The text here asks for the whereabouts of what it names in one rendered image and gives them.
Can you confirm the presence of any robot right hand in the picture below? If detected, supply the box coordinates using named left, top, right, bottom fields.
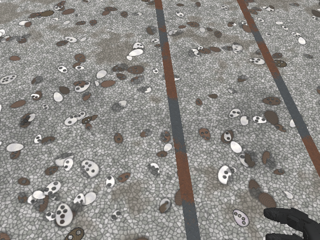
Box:
left=263, top=207, right=320, bottom=240

